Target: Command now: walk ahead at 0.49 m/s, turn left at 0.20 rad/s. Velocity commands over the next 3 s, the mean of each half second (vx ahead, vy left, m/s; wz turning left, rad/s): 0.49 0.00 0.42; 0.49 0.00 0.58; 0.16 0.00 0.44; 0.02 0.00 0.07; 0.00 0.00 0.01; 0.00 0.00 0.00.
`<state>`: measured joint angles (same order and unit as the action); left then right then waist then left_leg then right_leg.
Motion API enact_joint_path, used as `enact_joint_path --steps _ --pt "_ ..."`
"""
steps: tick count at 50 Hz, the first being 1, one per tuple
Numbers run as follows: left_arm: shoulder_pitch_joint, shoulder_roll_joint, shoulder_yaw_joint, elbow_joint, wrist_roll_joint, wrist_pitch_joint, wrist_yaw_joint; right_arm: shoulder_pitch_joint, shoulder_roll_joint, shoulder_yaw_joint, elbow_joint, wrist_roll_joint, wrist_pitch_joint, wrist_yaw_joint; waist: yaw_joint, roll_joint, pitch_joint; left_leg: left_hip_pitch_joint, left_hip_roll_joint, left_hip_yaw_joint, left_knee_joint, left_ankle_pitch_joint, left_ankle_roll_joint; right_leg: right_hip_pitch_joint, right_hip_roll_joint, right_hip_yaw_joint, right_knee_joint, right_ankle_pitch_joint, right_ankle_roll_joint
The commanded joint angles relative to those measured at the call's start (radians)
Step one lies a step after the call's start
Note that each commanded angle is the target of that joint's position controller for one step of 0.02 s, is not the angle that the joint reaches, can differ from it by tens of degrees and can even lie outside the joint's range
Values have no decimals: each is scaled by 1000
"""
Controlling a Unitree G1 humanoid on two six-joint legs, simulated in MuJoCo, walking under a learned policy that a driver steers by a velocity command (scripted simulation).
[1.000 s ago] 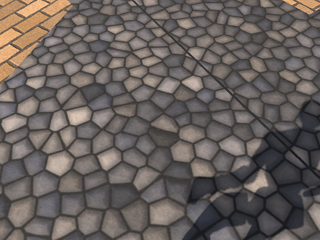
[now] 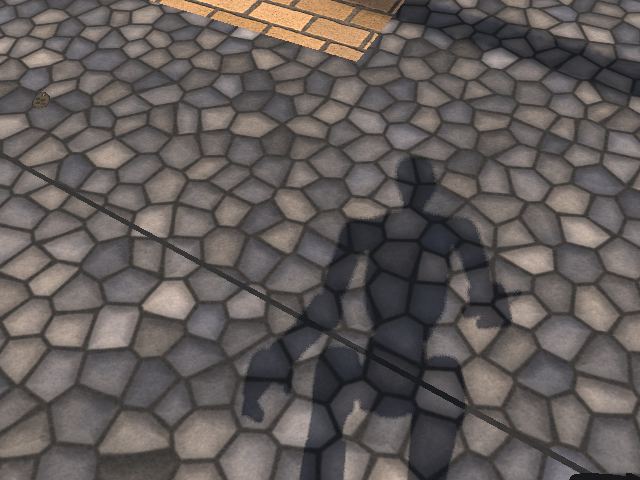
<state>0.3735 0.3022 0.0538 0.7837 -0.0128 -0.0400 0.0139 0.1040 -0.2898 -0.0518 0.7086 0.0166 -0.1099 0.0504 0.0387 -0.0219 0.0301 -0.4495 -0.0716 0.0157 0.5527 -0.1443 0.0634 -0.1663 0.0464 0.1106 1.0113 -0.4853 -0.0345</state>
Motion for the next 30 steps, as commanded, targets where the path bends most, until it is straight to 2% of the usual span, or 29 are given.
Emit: enact_joint_path --steps 1,2,3,5,7,11,14,16,18,19,20,21,22,23,24,25,27,30 --pt "-114 136 17 -133 -6 -61 -10 174 -139 -40 -17 -3 8 -8 -109 49 -89 526 324 -584 -299 -168 205 -550 -81 12 244 105 -4" --pt "-133 126 20 -141 12 -71 -11 149 -131 -37 -22 -11 12 -12 -81 27 -53 445 291 -519 -311 -60 204 -524 -106 6 171 146 2" --pt "-118 116 21 -142 20 -72 -13 138 -119 -31 -28 -20 12 -18 -53 54 -59 399 260 -479 -328 3 202 -474 -124 8 121 173 8" --pt "-100 92 16 -143 27 -66 -14 134 -111 -29 -28 -10 15 -27 -29 94 -57 341 236 -425 -355 63 216 -441 -129 -13 28 173 36" --pt "-144 70 7 -162 32 -57 -10 148 -134 -36 -20 -1 18 -39 -33 95 -28 261 224 -376 -376 94 223 -432 -122 -40 -88 198 69" --pt "-303 37 -9 -197 25 -65 -16 197 -171 -50 0 7 34 -60 -88 89 0 162 167 -300 -363 76 168 -330 -77 -53 -364 480 101" --pt "-372 55 -3 -215 10 -73 -24 255 -170 -51 17 16 48 -65 -111 93 -11 180 178 -340 -315 24 147 -262 -45 -37 -456 546 105" --pt "-378 79 9 -222 4 -79 -27 267 -165 -51 19 17 55 -68 -98 106 -18 234 197 -398 -261 -12 127 -233 -44 -15 -504 499 91" --pt "-320 101 23 -209 0 -85 -26 251 -160 -53 13 13 63 -69 -54 129 -31 254 199 -433 -185 0 102 -146 -47 -24 -546 434 57" --pt "-241 121 37 -190 4 -88 -20 247 -133 -45 7 9 65 -67 -12 127 -69 234 163 -415 -105 30 77 -25 -58 -34 -579 415 29" --pt "-109 167 53 -177 19 -91 -12 242 -76 -24 -9 -2 61 -61 50 61 -182 153 108 -350 126 -26 42 188 -186 75 -570 357 -32" --pt "-6 246 71 -158 36 -77 -8 336 -4 -3 -36 7 52 -65 33 -188 -313 -139 -32 -197 447 -357 -24 497 -406 444 -632 177 -156" --pt "22 218 69 -135 19 -68 -20 376 -72 -9 -44 27 48 -65 21 -297 -310 -318 26 -177 645 -454 -39 501 -490 713 -706 -64 -217" --pt "-30 136 49 -148 14 -66 -20 310 -142 -28 -33 29 54 -66 37 -167 -179 -359 75 -191 716 -357 -49 393 -442 592 -731 -99 -184" --pt "-74 104 38 -148 16 -62 -19 239 -152 -33 -41 17 60 -65 34 -95 -95 -343 105 -160 715 -278 -56 283 -393 423 -734 32 -151" --pt "-113 84 31 -142 23 -59 -19 205 -139 -35 -49 7 61 -63 15 -66 -50 -314 130 -152 678 -221 -60 195 -347 315 -756 158 -137" --pt "-145 62 25 -127 28 -63 -18 190 -108 -36 -59 11 72 -53 -14 -96 -13 -252 169 -138 624 -161 -63 94 -295 164 -803 308 -123" --pt "-136 84 37 -98 18 -77 -19 152 -64 -26 -85 8 85 -46 -21 -74 -1 -266 183 -121 552 -101 -77 70 -298 53 -850 431 -151"
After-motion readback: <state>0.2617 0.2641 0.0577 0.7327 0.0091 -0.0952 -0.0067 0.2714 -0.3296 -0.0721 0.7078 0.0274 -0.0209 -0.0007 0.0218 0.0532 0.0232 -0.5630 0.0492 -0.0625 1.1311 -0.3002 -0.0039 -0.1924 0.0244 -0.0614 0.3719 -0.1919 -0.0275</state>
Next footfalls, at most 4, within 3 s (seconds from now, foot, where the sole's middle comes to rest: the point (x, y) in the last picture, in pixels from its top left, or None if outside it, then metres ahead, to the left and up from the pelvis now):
0.40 right None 0.40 -0.11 -0.76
0.92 left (232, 423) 0.57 0.24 -0.76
1.36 right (259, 316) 0.83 0.21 -0.76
1.66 left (192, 411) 0.59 0.32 -0.76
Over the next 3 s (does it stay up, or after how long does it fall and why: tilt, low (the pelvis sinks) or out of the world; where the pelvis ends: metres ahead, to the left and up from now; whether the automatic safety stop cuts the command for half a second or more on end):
stays up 0.68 0.25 0.01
